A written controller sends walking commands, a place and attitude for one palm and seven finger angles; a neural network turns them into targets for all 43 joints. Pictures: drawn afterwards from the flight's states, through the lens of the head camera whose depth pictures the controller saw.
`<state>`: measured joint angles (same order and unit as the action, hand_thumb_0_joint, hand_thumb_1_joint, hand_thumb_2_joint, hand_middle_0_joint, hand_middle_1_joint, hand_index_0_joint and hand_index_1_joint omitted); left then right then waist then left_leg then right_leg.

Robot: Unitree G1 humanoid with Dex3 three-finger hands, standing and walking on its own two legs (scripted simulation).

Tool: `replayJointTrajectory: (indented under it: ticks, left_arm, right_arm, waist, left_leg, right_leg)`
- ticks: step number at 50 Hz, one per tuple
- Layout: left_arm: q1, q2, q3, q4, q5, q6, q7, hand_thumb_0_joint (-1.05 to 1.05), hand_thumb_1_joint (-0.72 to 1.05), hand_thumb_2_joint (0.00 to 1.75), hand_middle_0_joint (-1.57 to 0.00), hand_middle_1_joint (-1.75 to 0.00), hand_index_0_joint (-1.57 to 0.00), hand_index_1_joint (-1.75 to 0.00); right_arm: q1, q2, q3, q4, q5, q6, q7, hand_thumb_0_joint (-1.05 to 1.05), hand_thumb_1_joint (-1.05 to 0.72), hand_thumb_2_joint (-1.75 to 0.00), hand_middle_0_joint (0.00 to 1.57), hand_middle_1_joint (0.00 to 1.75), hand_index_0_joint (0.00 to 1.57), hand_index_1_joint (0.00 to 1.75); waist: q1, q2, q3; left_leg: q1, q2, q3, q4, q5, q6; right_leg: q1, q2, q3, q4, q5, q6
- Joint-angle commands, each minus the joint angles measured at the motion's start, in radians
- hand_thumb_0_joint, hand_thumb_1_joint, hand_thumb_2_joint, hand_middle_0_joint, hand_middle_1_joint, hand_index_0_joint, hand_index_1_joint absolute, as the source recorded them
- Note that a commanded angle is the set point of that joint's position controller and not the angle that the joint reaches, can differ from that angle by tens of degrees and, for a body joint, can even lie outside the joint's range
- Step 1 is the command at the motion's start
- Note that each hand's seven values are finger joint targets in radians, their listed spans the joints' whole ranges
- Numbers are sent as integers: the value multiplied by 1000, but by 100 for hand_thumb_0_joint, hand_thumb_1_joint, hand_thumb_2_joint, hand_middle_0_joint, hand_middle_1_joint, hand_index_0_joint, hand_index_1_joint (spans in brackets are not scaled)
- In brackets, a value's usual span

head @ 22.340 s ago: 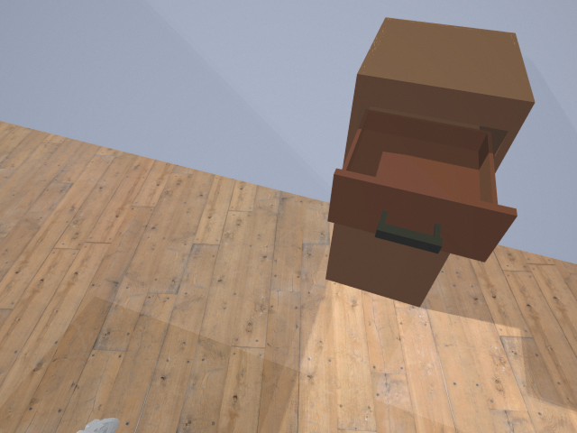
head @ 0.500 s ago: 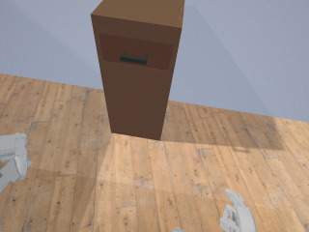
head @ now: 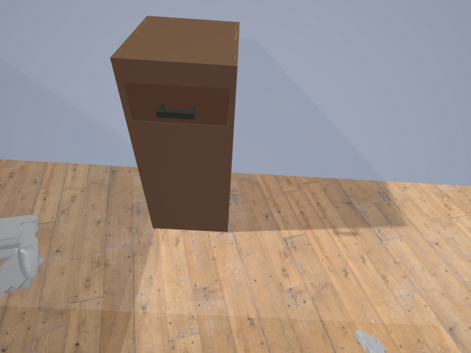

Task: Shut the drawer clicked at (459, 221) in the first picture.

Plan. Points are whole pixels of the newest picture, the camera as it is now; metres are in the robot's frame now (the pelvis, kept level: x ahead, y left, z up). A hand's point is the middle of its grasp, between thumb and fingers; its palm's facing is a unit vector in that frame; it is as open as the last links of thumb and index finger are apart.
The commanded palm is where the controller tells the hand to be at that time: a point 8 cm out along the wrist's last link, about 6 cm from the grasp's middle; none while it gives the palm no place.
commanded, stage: let the arm hang, fingers relaxed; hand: left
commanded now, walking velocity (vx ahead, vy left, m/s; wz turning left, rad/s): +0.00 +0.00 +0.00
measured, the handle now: (176, 110) +0.86 +0.21 -0.04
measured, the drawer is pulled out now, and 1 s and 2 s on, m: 0.00 0.00 0.00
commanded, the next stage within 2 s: look to check the result in 1.18 s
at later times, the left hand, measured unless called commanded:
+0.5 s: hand out of the picture +0.03 +0.19 -0.16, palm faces +0.06 -0.97 -0.25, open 3.8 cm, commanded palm none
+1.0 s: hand out of the picture +0.00 +0.18 -0.17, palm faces +0.04 -0.98 -0.19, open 7.3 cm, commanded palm none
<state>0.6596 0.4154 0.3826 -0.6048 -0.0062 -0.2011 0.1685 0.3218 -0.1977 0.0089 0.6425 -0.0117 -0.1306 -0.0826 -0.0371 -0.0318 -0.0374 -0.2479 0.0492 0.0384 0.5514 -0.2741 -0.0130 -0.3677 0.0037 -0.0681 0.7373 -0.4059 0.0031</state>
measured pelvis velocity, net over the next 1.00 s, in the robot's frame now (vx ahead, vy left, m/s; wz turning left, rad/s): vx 0.00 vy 0.01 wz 0.01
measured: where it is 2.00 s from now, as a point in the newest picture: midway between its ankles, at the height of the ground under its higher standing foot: outside the picture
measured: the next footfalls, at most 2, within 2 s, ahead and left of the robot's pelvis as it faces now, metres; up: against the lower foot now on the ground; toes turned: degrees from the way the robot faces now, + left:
none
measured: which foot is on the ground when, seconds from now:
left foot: down 0.00-1.00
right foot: down 0.00-1.00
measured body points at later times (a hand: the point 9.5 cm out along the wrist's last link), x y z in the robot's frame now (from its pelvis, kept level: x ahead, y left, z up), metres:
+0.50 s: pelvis +0.00 -0.02 +0.00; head +0.01 -0.01 +0.45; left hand +0.03 +0.24 -0.15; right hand +0.01 -0.25 -0.15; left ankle +0.01 +0.12 -0.73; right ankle +0.04 -0.10 -0.73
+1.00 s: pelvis +0.00 +0.01 +0.01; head +0.00 +0.00 +0.46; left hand +0.00 +0.23 -0.15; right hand -0.02 -0.19 -0.16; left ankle +0.01 +0.12 -0.73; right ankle +0.04 -0.10 -0.73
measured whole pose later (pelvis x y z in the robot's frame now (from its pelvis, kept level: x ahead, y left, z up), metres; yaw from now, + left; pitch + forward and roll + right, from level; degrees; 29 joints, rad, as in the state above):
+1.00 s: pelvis +0.00 +0.01 +0.01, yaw +0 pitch -2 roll +0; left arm 0.27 0.14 0.01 1.13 0.02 0.00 0.03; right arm 0.33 -0.10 0.00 1.11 -0.02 0.00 -0.03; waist 0.00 0.01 0.02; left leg -0.18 0.02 0.07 0.43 -0.22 0.01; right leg -0.23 -0.02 -0.06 0.42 -0.16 -0.01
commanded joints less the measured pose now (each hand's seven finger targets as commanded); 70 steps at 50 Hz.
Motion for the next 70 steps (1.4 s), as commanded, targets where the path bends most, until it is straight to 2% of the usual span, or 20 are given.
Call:
replayJointTrajectory:
  ticks: [1, 2, 3, 4, 5, 8, 9, 10, 11, 12, 13, 15, 16, 18, 21, 22, 26, 32, 42, 70]
  left_arm:
    - [-90, 117, 84, -90, 2, -56, 16, 0, 90, 90, -140, -160, -140, -160]
    - [-105, 143, 101, -70, -4, -50, 14, 0, 90, 90, -140, -160, -140, -160]
    - [-127, 151, 107, -62, -9, -49, 15, 0, 90, 90, -140, -160, -140, -160]
    - [-185, 32, -225, 664, 86, 127, -132, 0, 90, 90, -140, -160, -140, -160]
    - [-200, -31, -221, 686, 65, 180, -149, 0, 90, 90, -136, -156, -136, -156]
    - [-304, -104, -267, 769, 48, 213, -149, 0, 90, 90, -124, -143, -124, -143]
    - [-304, -115, -289, 816, 41, 218, -156, 0, 90, 90, -120, -138, -120, -138]
    - [-302, -137, -303, 856, 37, 219, -162, 0, 90, 90, -116, -134, -116, -134]
    - [-330, -130, -304, 904, 31, 219, -161, 0, 90, 90, -112, -130, -112, -130]
    - [-341, -120, -304, 959, 33, 216, -162, 0, 90, 90, -108, -125, -108, -125]
    - [-333, -106, -303, 1027, 41, 218, -163, 0, 90, 90, -104, -121, -104, -121]
    - [-328, -46, -306, 1160, 38, 208, -162, 0, 90, 90, -96, -112, -96, -112]
    - [-332, -29, -309, 1219, 33, 200, -161, 0, 90, 90, -92, -108, -92, -108]
    - [-370, -34, -321, 1308, 27, 192, -157, 0, 90, 90, -84, -99, -84, -99]
    - [-356, -100, -322, 1383, 21, 192, -150, 0, 90, 90, -72, -86, -72, -86]
    - [-349, -99, -328, 1413, 19, 193, -151, 0, 90, 90, -68, -82, -68, -82]
    - [-354, -99, -336, 1514, 17, 191, -150, 0, 90, 90, -52, -65, -52, -65]
    - [-347, -117, -347, 1614, 15, 194, -144, 0, 90, 90, -28, -39, -28, -39]
    - [-325, -160, -351, 1696, 17, 195, -135, 0, 90, 90, -20, -30, -20, -30]
    - [-319, -187, -346, 1727, 20, 188, -130, 0, 90, 90, -20, -30, -20, -30]
  right_arm:
    - [-173, -132, -47, -156, 7, -43, -1, 0, -90, -90, 20, 30, 20, 30]
    - [-182, -128, -53, -161, 6, -36, -1, 0, -90, -90, 20, 30, 20, 30]
    - [-182, -124, -52, -156, 3, -34, 0, 0, -90, -90, 20, 30, 20, 30]
    - [-163, -228, -97, 21, -3, -19, 100, 0, -90, -90, 20, 30, 20, 30]
    - [-62, -133, -88, 25, 14, 45, 100, 0, -90, -90, 20, 30, 20, 30]
    - [38, -98, -59, 57, -8, 104, 109, 0, -90, -90, 20, 30, 20, 30]
    - [33, -121, -56, 56, -18, 109, 107, 0, -90, -90, 20, 30, 20, 30]
    - [2, -171, -62, 46, -30, 104, 100, 0, -90, -90, 20, 30, 20, 30]
    - [-52, -210, -66, 34, -43, 102, 87, 0, -90, -90, 20, 30, 20, 30]
    - [-113, -208, -57, 32, -46, 107, 78, 0, -90, -90, 20, 30, 20, 30]
    - [-155, -185, -48, 44, -41, 108, 77, 0, -90, -90, 20, 30, 20, 30]
    - [-100, -108, -38, 95, -21, 120, 75, 0, -90, -90, 20, 30, 20, 30]
    - [-60, -82, -35, 130, -15, 130, 73, 0, -90, -90, 20, 30, 20, 30]
    - [2, -66, -35, 186, -11, 139, 73, 0, -90, -90, 20, 30, 20, 30]
    - [13, -49, -33, 232, -21, 135, 69, 0, -90, -90, 20, 30, 20, 30]
    - [7, -55, -33, 242, -18, 134, 68, 0, -90, -90, 20, 30, 20, 30]
    - [50, -63, -40, 296, -10, 136, 62, 0, -90, -90, 20, 30, 20, 30]
    - [85, -49, -36, 373, -8, 136, 57, 0, -90, -90, 20, 30, 20, 30]
    - [95, -14, -32, 439, -7, 129, 50, 0, -90, -90, 20, 30, 20, 30]
    - [96, -1, -43, 466, -5, 124, 44, 0, -90, -90, 20, 30, 20, 30]
  waist:
    - [21, 49, 111]
    - [21, -129, 104]
    - [20, -168, 107]
    - [-4, -110, 77]
    - [-9, -128, -25]
    - [-37, -190, -12]
    - [-27, -123, -10]
    - [-5, 6, 9]
    - [13, 67, 37]
    - [50, -7, 33]
    - [73, -26, 18]
    - [47, -49, 75]
    - [30, -58, 66]
    - [-1, 2, 64]
    - [24, 215, 20]
    - [34, 225, 7]
    - [32, 34, 13]
    - [31, 2, 92]
    - [36, 66, 136]
    - [30, 45, 142]
  left_leg:
    - [-261, 46, -35, -37, -208, 62]
    - [-256, -22, -1, 153, -199, 39]
    - [-253, -31, -8, 270, -155, 30]
    - [-285, 29, -34, 407, -233, 25]
    - [-172, 18, -66, 364, -281, 15]
    - [-32, -14, -30, 106, -75, 35]
    - [6, 16, -110, 24, 54, 64]
    - [-13, 135, -274, -54, 134, 127]
    - [-114, 239, -389, -141, 154, 187]
    - [-212, 224, -335, -148, 159, 185]
    - [-271, 143, -224, -128, 64, 125]
    - [-190, -14, -46, 15, -43, 41]
    - [-104, -33, -11, 67, -67, 28]
    - [7, -16, -10, 50, -28, 26]
    - [-16, 37, -72, -84, 52, 47]
    - [-44, 47, -82, -116, 43, 50]
    - [-20, 43, -65, -144, 27, 44]
    - [8, 49, -62, -198, 27, 48]
    - [-3, 57, -67, -250, -3, 49]
    - [29, 61, -58, -247, 14, 51]
  right_leg:
    - [180, -70, 147, -365, 27, -39]
    - [91, -211, 389, -501, -108, -99]
    - [62, -316, 494, -570, -83, -151]
    - [-2, -408, 325, -371, 407, -178]
    - [-16, -321, 297, -337, 262, -176]
    - [-79, -190, 93, -189, 149, -101]
    - [-115, -133, 63, -116, 102, -59]
    - [-154, -62, 26, -32, 76, -12]
    - [-85, -35, 30, 20, 54, 4]
    - [66, -41, 75, -42, 39, 1]
    - [163, -51, 85, -135, 89, -6]
    - [74, -166, 232, -318, 160, -58]
    - [26, -212, 277, -386, 158, -88]
    - [-21, -199, 241, -431, 124, -94]
    - [77, -120, 141, -370, 150, -61]
    - [130, -108, 128, -366, 165, -57]
    - [168, -115, 119, -417, 149, -59]
    - [122, -107, 102, -445, 109, -56]
    - [121, -95, 95, -422, 141, -48]
    - [110, -96, 99, -413, 174, -44]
